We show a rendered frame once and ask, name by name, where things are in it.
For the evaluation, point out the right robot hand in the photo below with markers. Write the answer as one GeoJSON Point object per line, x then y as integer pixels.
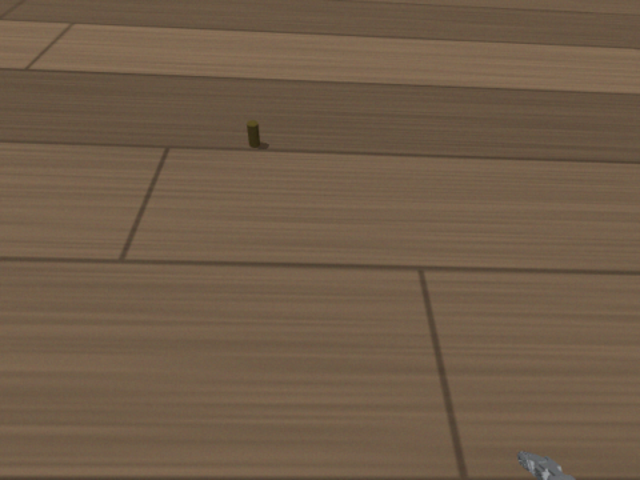
{"type": "Point", "coordinates": [542, 468]}

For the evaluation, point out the can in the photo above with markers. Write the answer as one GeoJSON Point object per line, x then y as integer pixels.
{"type": "Point", "coordinates": [253, 133]}

